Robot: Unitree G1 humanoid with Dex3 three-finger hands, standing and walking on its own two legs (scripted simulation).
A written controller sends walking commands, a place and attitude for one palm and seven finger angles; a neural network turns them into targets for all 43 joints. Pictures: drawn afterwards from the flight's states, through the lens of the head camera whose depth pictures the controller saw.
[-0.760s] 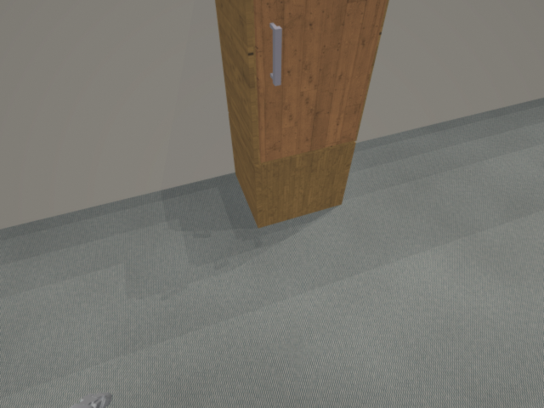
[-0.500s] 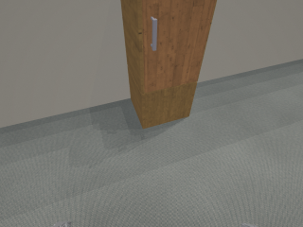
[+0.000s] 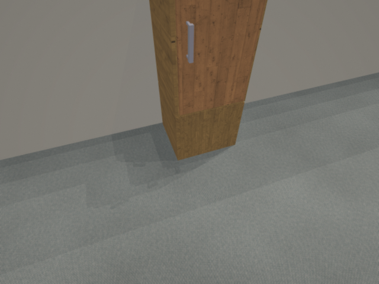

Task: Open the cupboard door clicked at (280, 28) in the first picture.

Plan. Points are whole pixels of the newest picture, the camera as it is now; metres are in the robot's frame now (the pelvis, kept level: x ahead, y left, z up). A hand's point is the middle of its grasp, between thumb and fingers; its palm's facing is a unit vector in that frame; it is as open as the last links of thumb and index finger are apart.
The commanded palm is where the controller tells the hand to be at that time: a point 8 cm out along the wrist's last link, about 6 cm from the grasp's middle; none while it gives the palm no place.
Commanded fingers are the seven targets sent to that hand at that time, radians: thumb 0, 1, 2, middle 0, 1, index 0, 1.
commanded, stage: stand and wait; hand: left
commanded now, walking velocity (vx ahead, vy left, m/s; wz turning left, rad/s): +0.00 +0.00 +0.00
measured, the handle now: (189, 42) +1.01 +0.06 +0.06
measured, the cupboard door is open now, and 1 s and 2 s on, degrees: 0 0 0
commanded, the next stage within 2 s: look at it before walking up in 0.06 s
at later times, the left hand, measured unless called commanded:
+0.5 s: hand out of the picture +0.06 +0.24 -0.16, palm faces -0.03 -0.95 -0.32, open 7.3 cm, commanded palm none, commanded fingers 0.00 0.90 0.90 -0.20 -0.30 -0.20 -0.30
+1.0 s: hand out of the picture +0.07 +0.23 -0.17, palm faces -0.07 -0.95 -0.32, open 7.3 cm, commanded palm none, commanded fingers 0.00 0.90 0.90 -0.20 -0.30 -0.20 -0.30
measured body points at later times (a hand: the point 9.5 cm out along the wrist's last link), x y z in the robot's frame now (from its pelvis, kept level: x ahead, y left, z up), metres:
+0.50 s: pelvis +0.00 +0.00 +0.00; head +0.00 +0.00 +0.45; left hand +0.06 +0.29 -0.13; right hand +0.06 -0.29 -0.14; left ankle +0.01 +0.12 -0.74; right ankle +0.01 -0.12 -0.74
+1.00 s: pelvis +0.00 +0.00 -0.01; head +0.01 +0.00 +0.44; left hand +0.08 +0.28 -0.14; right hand +0.08 -0.28 -0.14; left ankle +0.01 +0.12 -0.74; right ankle +0.01 -0.12 -0.74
